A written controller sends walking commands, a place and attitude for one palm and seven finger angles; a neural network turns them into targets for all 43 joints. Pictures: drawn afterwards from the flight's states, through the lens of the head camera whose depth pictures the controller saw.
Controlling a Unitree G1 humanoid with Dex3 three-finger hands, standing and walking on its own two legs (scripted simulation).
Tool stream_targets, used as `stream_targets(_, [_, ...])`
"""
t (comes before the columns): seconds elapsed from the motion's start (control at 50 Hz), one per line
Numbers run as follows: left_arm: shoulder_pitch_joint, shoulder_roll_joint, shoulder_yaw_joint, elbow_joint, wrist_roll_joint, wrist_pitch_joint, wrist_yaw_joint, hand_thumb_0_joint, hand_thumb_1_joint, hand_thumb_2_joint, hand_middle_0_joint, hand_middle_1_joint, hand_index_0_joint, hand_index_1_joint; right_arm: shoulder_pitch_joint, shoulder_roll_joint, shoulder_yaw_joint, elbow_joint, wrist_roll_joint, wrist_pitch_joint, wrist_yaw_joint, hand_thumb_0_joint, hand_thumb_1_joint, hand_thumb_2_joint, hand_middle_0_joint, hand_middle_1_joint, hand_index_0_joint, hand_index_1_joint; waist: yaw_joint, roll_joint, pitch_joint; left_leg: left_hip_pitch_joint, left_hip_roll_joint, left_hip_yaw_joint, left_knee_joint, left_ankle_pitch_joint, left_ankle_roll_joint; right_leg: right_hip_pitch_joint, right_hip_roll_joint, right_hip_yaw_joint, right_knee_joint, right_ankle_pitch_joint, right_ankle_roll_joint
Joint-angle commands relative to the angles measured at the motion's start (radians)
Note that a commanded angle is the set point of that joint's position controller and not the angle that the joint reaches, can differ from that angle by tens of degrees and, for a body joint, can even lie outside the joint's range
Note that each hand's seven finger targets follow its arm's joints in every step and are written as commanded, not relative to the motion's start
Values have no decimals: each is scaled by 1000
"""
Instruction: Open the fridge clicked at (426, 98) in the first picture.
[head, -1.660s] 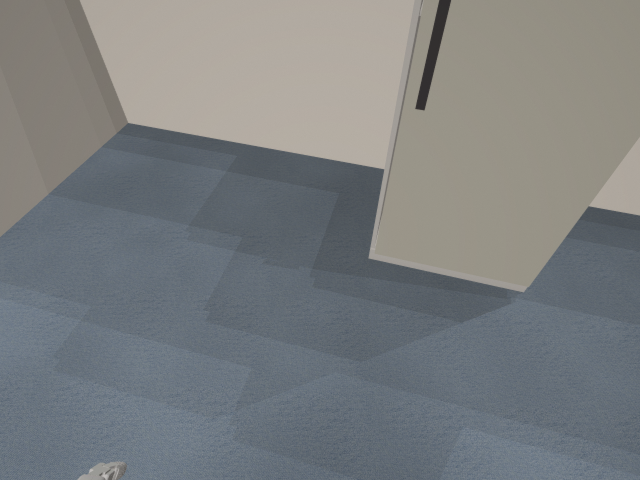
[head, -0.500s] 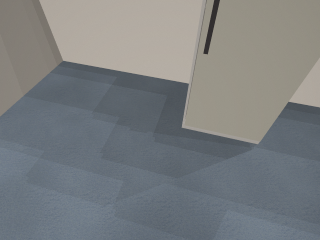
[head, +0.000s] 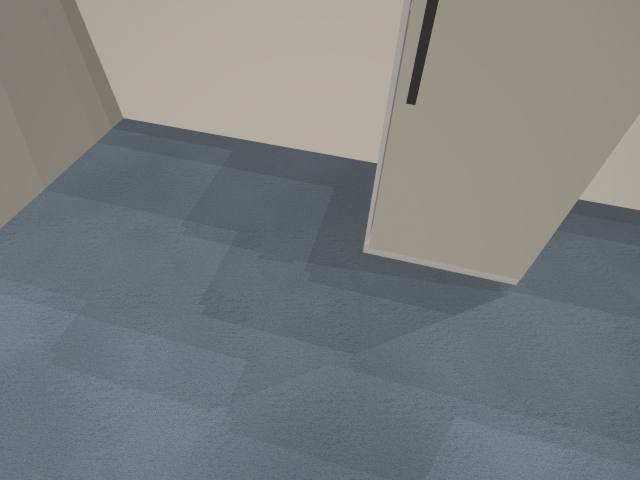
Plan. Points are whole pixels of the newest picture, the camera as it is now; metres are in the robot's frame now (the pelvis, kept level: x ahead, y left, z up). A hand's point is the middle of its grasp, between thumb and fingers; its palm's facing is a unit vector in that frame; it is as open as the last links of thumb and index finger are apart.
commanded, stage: walk to a spot facing it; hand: left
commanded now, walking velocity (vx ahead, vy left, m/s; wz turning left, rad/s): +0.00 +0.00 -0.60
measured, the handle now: (424, 42) +1.00 -0.16 +0.11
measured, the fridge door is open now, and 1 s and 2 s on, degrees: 0 0 0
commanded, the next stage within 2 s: none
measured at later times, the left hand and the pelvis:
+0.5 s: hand out of the picture +0.05 +0.16 -0.17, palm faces -0.17 -0.96 -0.24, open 7.4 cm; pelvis -0.02 -0.02 -0.01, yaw -13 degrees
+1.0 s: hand (223, 402) +0.26 +0.18 -0.17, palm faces -0.45 -0.88 -0.18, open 7.4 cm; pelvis +0.10 +0.02 +0.00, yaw -31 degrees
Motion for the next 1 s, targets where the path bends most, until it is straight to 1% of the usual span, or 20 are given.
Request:
stream_targets(0.0, [31, 105, 34, -92, 4, 11, 15, 0, 900, 900, -200, -300, -200, -300, 55, -101, -40, -83, 2, 5, -17, 0, -900, -900, 200, 300, 200, 300, -24, -4, -67, 22, 117, -16, 41, 164, 18, -64, -113, 134, 41, 286, -22])
stream_targets(0.16, [63, 65, 63, -193, 10, 29, -3, 0, 900, 900, -200, -300, -200, -300, 45, -113, -83, -186, -2, 13, -22, 0, -900, -900, 200, 300, 200, 300, -18, 109, -71, -45, 221, -64, 48, 16, 73, -215, -20, 110, 274, 128, -11])
stream_targets(0.22, [89, 20, 73, -212, 10, 36, -11, 0, 900, 900, -200, -300, -200, -300, 15, -119, -94, -212, -4, 4, -19, 0, -900, -900, 200, 300, 200, 300, 5, 217, -60, -114, 357, -114, -5, 162, 167, -193, -11, -13, 494, -253, 21])
stream_targets(0.26, [178, 7, 84, -201, 10, 27, -15, 0, 900, 900, -200, -300, -200, -300, -30, -112, -99, -232, -10, 7, -20, 0, -900, -900, 200, 300, 200, 300, 55, 150, -66, -171, 314, -9, 173, 210, 117, -73, -41, -13, 323, -172, 11])
stream_targets(0.28, [226, 52, 94, -192, 18, 11, -12, 0, 900, 900, -200, -300, -200, -300, -15, -79, -96, -237, -5, 18, -15, 0, -900, -900, 200, 300, 200, 300, 72, -42, -67, -247, 195, 97, 430, 77, 28, -5, -98, 104, 97, 65, -17])
stream_targets(0.3, [254, 164, 113, -194, 26, -6, 3, 0, 900, 900, -200, -300, -200, -300, 11, 13, -76, -275, 0, 20, -7, 0, -900, -900, 200, 300, 200, 300, 57, -371, -69, -503, 12, 126, 711, -382, -47, 60, -359, 576, -87, 238, -124])
stream_targets(0.32, [280, 150, 112, -199, 9, -3, 17, 0, 900, 900, -200, -300, -200, -300, -30, -29, -77, -286, -1, 28, -12, 0, -900, -900, 200, 300, 200, 300, 87, -276, -79, -461, 30, -35, 783, -383, -33, -21, -364, 638, -179, 51, -176])
stream_targets(0.36, [161, 101, 103, -224, 9, -3, 14, 0, 900, 900, -200, -300, -200, -300, -33, -38, -84, -267, -7, 18, -1, 0, -900, -900, 200, 300, 200, 300, 29, -116, -12, -493, 71, -60, 796, -229, -31, -60, -282, 571, -192, -287, -196])
stream_targets(0.4, [135, 69, 96, -227, 8, -18, 7, 0, 900, 900, -200, -300, -200, -300, 12, -23, -84, -239, -15, 13, 10, 0, -900, -900, 200, 300, 200, 300, 3, -77, -52, -441, 68, -27, 732, -138, -42, -44, -212, 454, -179, -263, -168])
stream_targets(0.62, [261, 56, 104, -175, 16, -44, -3, 0, 900, 900, -200, -300, -200, -300, -34, 18, -79, -279, -7, -20, 16, 0, -900, -900, 200, 300, 200, 300, 45, -128, -48, -406, 24, 0, 428, -143, -43, 37, -166, 474, -187, -221, -192])
stream_targets(0.7, [208, 75, 111, -195, 17, -35, -3, 0, 900, 900, -200, -300, -200, -300, 7, 15, -76, -286, 2, -35, 9, 0, -900, -900, 200, 300, 200, 300, 24, -137, -49, -208, -15, -2, 234, -162, -20, -77, -140, 487, -145, -170, -184])
stream_targets(0.74, [133, 57, 112, -219, 11, -29, -5, 0, 900, 900, -200, -300, -200, -300, 164, -5, -79, -239, 7, -51, -5, 0, -900, -900, 200, 300, 200, 300, -51, -83, -89, 127, -7, -4, 18, -78, -9, -285, -58, 406, -1, -202, -122])
stream_targets(0.76, [127, 1, 100, -234, 6, -28, -14, 0, 900, 900, -200, -300, -200, -300, 266, -81, -93, -214, 3, -57, -19, 0, -900, -900, 200, 300, 200, 300, -103, 124, -124, 336, 158, -166, -78, -239, 22, -475, 34, 296, 178, -276, -77])
stream_targets(0.78, [121, -52, 93, -259, 2, -33, -26, 0, 900, 900, -200, -300, -200, -300, 334, -174, -112, -209, -10, -53, -20, 0, -900, -900, 200, 300, 200, 300, -121, 350, -109, 367, 421, -491, -212, -464, 109, -642, 109, 105, 465, -383, -20])
stream_targets(0.8, [73, -7, 106, -271, 13, -38, -30, 0, 900, 900, -200, -300, -200, -300, 295, -162, -104, -222, -9, -47, -15, 0, -900, -900, 200, 300, 200, 300, -106, 246, -18, 189, 502, -544, -267, -538, 167, -639, 8, 67, 598, -332, -7])
stream_targets(0.82, [53, 5, 111, -256, 22, -36, -35, 0, 900, 900, -200, -300, -200, -300, 257, -107, -90, -225, -11, -52, -14, 0, -900, -900, 200, 300, 200, 300, -80, 190, 23, 103, 460, -505, -275, -509, 170, -626, -19, 63, 686, -265, 4])
stream_targets(0.86, [86, -23, 110, -220, 29, -25, -56, 0, 900, 900, -200, -300, -200, -300, 197, -34, -67, -223, -8, -64, -14, 0, -900, -900, 200, 300, 200, 300, -23, 101, 88, 34, 338, -234, -249, -266, 111, -599, -60, 24, 765, -98, 18])
stream_targets(0.9, [122, -62, 99, -198, 29, -10, -57, 0, 900, 900, -200, -300, -200, -300, 229, 7, -50, -202, -5, -76, -22, 0, -900, -900, 200, 300, 200, 300, -5, 147, 58, 56, 265, -55, -184, 137, 70, -562, -53, -5, 802, -25, 35])
stream_targets(0.94, [115, -80, 93, -193, 26, 0, -53, 0, 900, 900, -200, -300, -200, -300, 277, 23, -43, -173, -4, -79, -30, 0, -900, -900, 200, 300, 200, 300, -6, 163, 41, 91, 250, 40, -112, 484, 49, -562, -49, -30, 813, -11, 41])
stream_targets(0.98, [64, -94, 87, -206, 24, 9, -53, 0, 900, 900, -200, -300, -200, -300, 311, 21, -43, -149, -5, -77, -34, 0, -900, -900, 200, 300, 200, 300, -16, 165, 32, 135, 249, 80, -76, 617, 62, -575, -46, -63, 764, 6, 45])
